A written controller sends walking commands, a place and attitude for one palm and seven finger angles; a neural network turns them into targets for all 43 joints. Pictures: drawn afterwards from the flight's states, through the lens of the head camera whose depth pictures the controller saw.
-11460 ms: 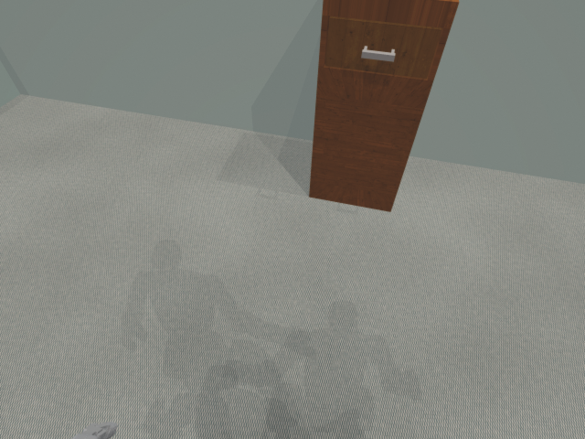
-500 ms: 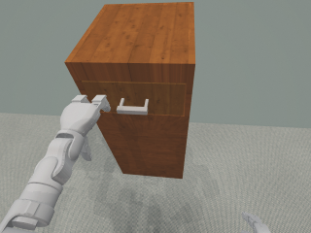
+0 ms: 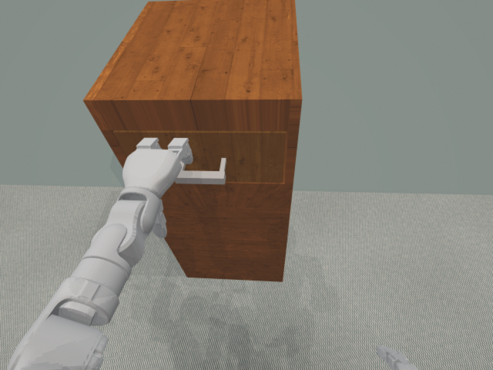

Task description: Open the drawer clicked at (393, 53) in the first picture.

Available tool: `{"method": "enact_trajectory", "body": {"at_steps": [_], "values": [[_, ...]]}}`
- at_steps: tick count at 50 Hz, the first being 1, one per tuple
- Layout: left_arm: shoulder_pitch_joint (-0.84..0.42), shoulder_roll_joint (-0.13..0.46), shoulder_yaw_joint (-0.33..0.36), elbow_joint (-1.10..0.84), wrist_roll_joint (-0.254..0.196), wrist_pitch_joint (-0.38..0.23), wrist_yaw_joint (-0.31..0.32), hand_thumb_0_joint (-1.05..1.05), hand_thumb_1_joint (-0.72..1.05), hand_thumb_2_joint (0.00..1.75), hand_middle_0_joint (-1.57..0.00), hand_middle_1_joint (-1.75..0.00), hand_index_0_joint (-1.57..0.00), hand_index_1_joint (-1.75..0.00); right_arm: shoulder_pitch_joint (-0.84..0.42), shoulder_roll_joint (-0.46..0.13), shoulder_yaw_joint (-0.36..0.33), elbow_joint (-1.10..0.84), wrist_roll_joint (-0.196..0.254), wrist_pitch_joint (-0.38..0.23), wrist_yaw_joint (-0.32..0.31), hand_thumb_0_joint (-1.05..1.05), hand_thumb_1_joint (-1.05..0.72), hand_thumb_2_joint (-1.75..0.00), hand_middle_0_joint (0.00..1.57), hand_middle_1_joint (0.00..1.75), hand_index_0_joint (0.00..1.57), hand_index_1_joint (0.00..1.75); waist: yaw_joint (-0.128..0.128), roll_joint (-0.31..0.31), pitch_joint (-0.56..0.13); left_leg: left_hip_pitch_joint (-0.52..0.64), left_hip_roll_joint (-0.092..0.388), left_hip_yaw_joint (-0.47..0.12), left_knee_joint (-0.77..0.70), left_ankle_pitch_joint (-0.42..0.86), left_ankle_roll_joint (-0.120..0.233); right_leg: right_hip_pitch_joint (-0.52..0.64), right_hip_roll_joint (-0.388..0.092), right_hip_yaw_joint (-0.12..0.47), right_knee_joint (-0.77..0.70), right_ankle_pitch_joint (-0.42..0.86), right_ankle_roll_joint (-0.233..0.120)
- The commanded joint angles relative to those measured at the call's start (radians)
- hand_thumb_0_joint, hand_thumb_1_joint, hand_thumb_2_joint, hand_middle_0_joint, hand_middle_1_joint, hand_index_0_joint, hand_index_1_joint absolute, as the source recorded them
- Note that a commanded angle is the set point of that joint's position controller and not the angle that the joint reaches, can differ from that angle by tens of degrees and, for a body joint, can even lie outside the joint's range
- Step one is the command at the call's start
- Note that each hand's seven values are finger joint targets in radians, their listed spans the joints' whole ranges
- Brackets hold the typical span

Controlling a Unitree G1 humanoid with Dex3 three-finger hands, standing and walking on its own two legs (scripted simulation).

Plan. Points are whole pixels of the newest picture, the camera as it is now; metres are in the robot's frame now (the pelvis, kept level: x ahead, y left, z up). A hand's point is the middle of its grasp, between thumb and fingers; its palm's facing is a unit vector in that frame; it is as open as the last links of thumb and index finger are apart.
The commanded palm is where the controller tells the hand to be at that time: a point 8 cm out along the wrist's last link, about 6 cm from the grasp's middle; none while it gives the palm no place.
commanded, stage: move the hooked fingers above the handle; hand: left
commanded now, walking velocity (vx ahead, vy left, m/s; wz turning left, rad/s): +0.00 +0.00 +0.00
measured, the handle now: (201, 170) +0.51 +0.14 -0.01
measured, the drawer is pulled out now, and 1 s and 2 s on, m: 0.00 0.00 0.00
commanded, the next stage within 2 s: none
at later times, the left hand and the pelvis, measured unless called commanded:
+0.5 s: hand (192, 169) +0.46 +0.14 +0.04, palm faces -0.02 -0.01 -1.00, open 13.8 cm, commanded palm +0.44 +0.15 +0.10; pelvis +0.01 -0.01 -0.01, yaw -1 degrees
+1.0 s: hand (192, 173) +0.45 +0.14 +0.04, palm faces -0.05 -0.01 -1.00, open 13.8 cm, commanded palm +0.44 +0.14 +0.10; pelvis +0.00 -0.01 +0.00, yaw +0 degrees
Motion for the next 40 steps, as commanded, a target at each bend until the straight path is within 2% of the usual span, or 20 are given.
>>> {"method": "enact_trajectory", "body": {"at_steps": [1, 4, 7, 8, 11, 12, 14, 17, 20, 21, 22, 23, 24, 25, 26, 28, 31, 33, 35, 40], "values": [[-0.405, 0.185, 0.103, -0.130, 0.001, 0.005, 0.047, 0.00, -0.50, 0.30, -0.30, -1.20, -0.30, -1.20, 0.002, -0.130, -0.048, -0.106, -0.002, -0.027, -0.007, 0.00, -0.90, -0.90, 0.20, 0.30, 0.20, 0.30, -0.005, -0.094, -0.334, 0.059, -0.015, -0.009, -0.032, 0.357, 0.010, 0.218, 0.014, 0.005, -0.024, 0.328, -0.023], [-0.503, 0.131, 0.048, -0.121, 0.012, -0.003, 0.056, 0.00, -0.50, 0.30, -0.30, -1.20, -0.30, -1.20, 0.024, -0.127, -0.058, -0.098, -0.004, -0.029, -0.004, 0.00, -0.90, -0.90, 0.20, 0.30, 0.20, 0.30, -0.034, -0.071, -0.349, 0.088, -0.012, -0.013, -0.015, 0.364, 0.011, 0.171, 0.018, 0.002, -0.021, 0.316, -0.023], [-0.564, 0.123, 0.046, -0.105, 0.016, -0.015, 0.071, 0.00, -0.50, 0.30, -0.30, -1.20, -0.30, -1.20, 0.052, -0.129, -0.065, -0.084, -0.009, -0.029, -0.003, 0.00, -0.90, -0.90, 0.20, 0.30, 0.20, 0.30, -0.047, -0.072, -0.392, 0.100, -0.013, -0.023, 0.004, 0.396, 0.008, 0.163, 0.023, 0.000, -0.007, 0.332, -0.025], [-0.573, 0.089, 0.021, -0.072, 0.014, -0.014, 0.076, 0.00, -0.50, 0.30, -0.30, -1.20, -0.30, -1.20, 0.059, -0.125, -0.067, -0.079, -0.008, -0.029, 0.000, 0.00, -0.90, -0.90, 0.20, 0.30, 0.20, 0.30, -0.053, -0.072, -0.378, 0.100, -0.012, -0.024, 0.006, 0.389, 0.008, 0.141, 0.024, -0.003, -0.006, 0.322, -0.024], [-0.626, 0.114, 0.047, 0.003, 0.019, -0.003, 0.105, 0.00, -0.50, 0.30, -0.30, -1.20, -0.30, -1.20, 0.075, -0.130, -0.065, -0.060, -0.012, -0.027, 0.001, 0.00, -0.90, -0.90, 0.20, 0.30, 0.20, 0.30, -0.058, -0.066, -0.366, 0.063, -0.016, -0.019, 0.007, 0.349, 0.010, 0.131, 0.024, 0.000, -0.005, 0.306, -0.025], [-0.646, 0.156, 0.083, 0.020, 0.029, -0.001, 0.118, 0.00, -0.50, 0.30, -0.30, -1.20, -0.30, -1.20, 0.084, -0.136, -0.067, -0.051, -0.015, -0.027, -0.001, 0.00, -0.90, -0.90, 0.20, 0.30, 0.20, 0.30, -0.058, -0.087, -0.388, 0.054, -0.017, -0.021, 0.011, 0.358, 0.010, 0.147, 0.026, 0.000, 0.001, 0.315, -0.025], [-0.641, 0.132, 0.073, 0.034, 0.037, 0.008, 0.139, 0.00, -0.50, 0.30, -0.30, -1.20, -0.30, -1.20, 0.088, -0.127, -0.070, -0.054, -0.019, -0.026, 0.004, 0.00, -0.90, -0.90, 0.20, 0.30, 0.20, 0.30, -0.046, -0.054, -0.441, 0.058, -0.017, -0.014, 0.018, 0.400, 0.009, 0.167, 0.025, 0.004, 0.016, 0.358, -0.027], [-0.592, 0.141, 0.104, 0.121, 0.033, 0.037, 0.155, 0.00, -0.50, 0.30, -0.30, -1.20, -0.30, -1.20, 0.097, -0.134, -0.070, -0.048, -0.022, -0.019, 0.011, 0.00, -0.90, -0.90, 0.20, 0.30, 0.20, 0.30, -0.040, -0.098, -0.438, 0.017, -0.017, -0.007, 0.021, 0.431, 0.009, 0.202, 0.027, 0.003, 0.021, 0.414, -0.025], [-0.603, 0.127, 0.083, 0.169, 0.040, 0.067, 0.154, 0.00, -0.50, 0.30, -0.30, -1.20, -0.30, -1.20, 0.098, -0.138, -0.068, -0.049, -0.018, -0.015, 0.011, 0.00, -0.90, -0.90, 0.20, 0.30, 0.20, 0.30, -0.055, -0.111, -0.399, -0.017, -0.016, 0.006, 0.014, 0.385, 0.012, 0.191, 0.025, 0.006, 0.014, 0.407, -0.019], [-0.651, 0.105, 0.056, 0.154, 0.037, 0.070, 0.151, 0.00, -0.50, 0.30, -0.30, -1.20, -0.30, -1.20, 0.103, -0.140, -0.069, -0.048, -0.018, -0.017, 0.012, 0.00, -0.90, -0.90, 0.20, 0.30, 0.20, 0.30, -0.071, -0.111, -0.408, -0.008, -0.015, 0.005, 0.013, 0.370, 0.014, 0.183, 0.025, 0.009, 0.008, 0.398, -0.016], [-0.663, 0.132, 0.082, 0.146, 0.040, 0.064, 0.149, 0.00, -0.50, 0.30, -0.30, -1.20, -0.30, -1.20, 0.110, -0.141, -0.073, -0.050, -0.018, -0.018, 0.010, 0.00, -0.90, -0.90, 0.20, 0.30, 0.20, 0.30, -0.069, -0.118, -0.438, -0.006, -0.016, 0.005, 0.019, 0.382, 0.017, 0.206, 0.025, 0.013, 0.011, 0.405, -0.018], [-0.679, 0.117, 0.065, 0.125, 0.040, 0.056, 0.145, 0.00, -0.50, 0.30, -0.30, -1.20, -0.30, -1.20, 0.117, -0.139, -0.075, -0.054, -0.020, -0.018, 0.010, 0.00, -0.90, -0.90, 0.20, 0.30, 0.20, 0.30, -0.068, -0.098, -0.469, 0.004, -0.018, 0.004, 0.021, 0.390, 0.017, 0.215, 0.023, 0.017, 0.015, 0.420, -0.017], [-0.672, 0.102, 0.058, 0.125, 0.036, 0.049, 0.142, 0.00, -0.50, 0.30, -0.30, -1.20, -0.30, -1.20, 0.118, -0.135, -0.078, -0.054, -0.021, -0.020, 0.010, 0.00, -0.90, -0.90, 0.20, 0.30, 0.20, 0.30, -0.071, -0.088, -0.468, 0.012, -0.018, 0.007, 0.022, 0.385, 0.018, 0.210, 0.024, 0.017, 0.011, 0.420, -0.016], [-0.652, 0.118, 0.074, 0.145, 0.038, 0.047, 0.142, 0.00, -0.50, 0.30, -0.30, -1.20, -0.30, -1.20, 0.124, -0.137, -0.077, -0.050, -0.021, -0.019, 0.007, 0.00, -0.90, -0.90, 0.20, 0.30, 0.20, 0.30, -0.069, -0.103, -0.455, 0.006, -0.017, 0.006, 0.021, 0.379, 0.018, 0.207, 0.025, 0.015, 0.011, 0.411, -0.017], [-0.666, 0.089, 0.042, 0.142, 0.037, 0.046, 0.139, 0.00, -0.50, 0.30, -0.30, -1.20, -0.30, -1.20, 0.121, -0.138, -0.076, -0.050, -0.020, -0.019, 0.007, 0.00, -0.90, -0.90, 0.20, 0.30, 0.20, 0.30, -0.082, -0.093, -0.435, 0.005, -0.017, 0.007, 0.021, 0.367, 0.018, 0.188, 0.024, 0.017, 0.005, 0.402, -0.015], [-0.659, 0.083, 0.042, 0.141, 0.030, 0.036, 0.137, 0.00, -0.50, 0.30, -0.30, -1.20, -0.30, -1.20, 0.129, -0.137, -0.078, -0.048, -0.018, -0.022, 0.008, 0.00, -0.90, -0.90, 0.20, 0.30, 0.20, 0.30, -0.080, -0.100, -0.422, 0.002, -0.017, 0.003, 0.018, 0.362, 0.020, 0.185, 0.025, 0.014, 0.001, 0.392, -0.016], [-0.640, 0.106, 0.069, 0.115, 0.029, 0.017, 0.147, 0.00, -0.50, 0.30, -0.30, -1.20, -0.30, -1.20, 0.120, -0.133, -0.078, -0.052, -0.020, -0.024, 0.007, 0.00, -0.90, -0.90, 0.20, 0.30, 0.20, 0.30, -0.066, -0.099, -0.436, 0.003, -0.021, 0.008, 0.012, 0.346, 0.022, 0.206, 0.023, 0.020, -0.004, 0.388, -0.016], [-0.675, 0.160, 0.102, 0.100, 0.040, 0.011, 0.164, 0.00, -0.50, 0.30, -0.30, -1.20, -0.30, -1.20, 0.122, -0.136, -0.074, -0.048, -0.021, -0.025, 0.004, 0.00, -0.90, -0.90, 0.20, 0.30, 0.20, 0.30, -0.064, -0.099, -0.443, -0.014, -0.022, 0.006, 0.009, 0.338, 0.021, 0.221, 0.021, 0.025, -0.001, 0.387, -0.015], [-0.644, 0.180, 0.121, 0.132, 0.048, 0.025, 0.182, 0.00, -0.50, 0.30, -0.30, -1.20, -0.30, -1.20, 0.108, -0.133, -0.070, -0.048, -0.019, -0.024, 0.002, 0.00, -0.90, -0.90, 0.20, 0.30, 0.20, 0.30, -0.056, -0.088, -0.418, -0.028, -0.024, 0.014, 0.003, 0.315, 0.020, 0.217, 0.021, 0.026, -0.007, 0.366, -0.016], [-0.671, 0.178, 0.104, 0.166, 0.044, 0.062, 0.180, 0.00, -0.50, 0.30, -0.30, -1.20, -0.30, -1.20, 0.094, -0.136, -0.067, -0.048, -0.013, -0.027, -0.008, 0.00, -0.90, -0.90, 0.20, 0.30, 0.20, 0.30, -0.071, -0.108, -0.412, -0.030, -0.025, 0.020, -0.006, 0.278, 0.022, 0.223, 0.018, 0.029, -0.022, 0.338, -0.009]]}}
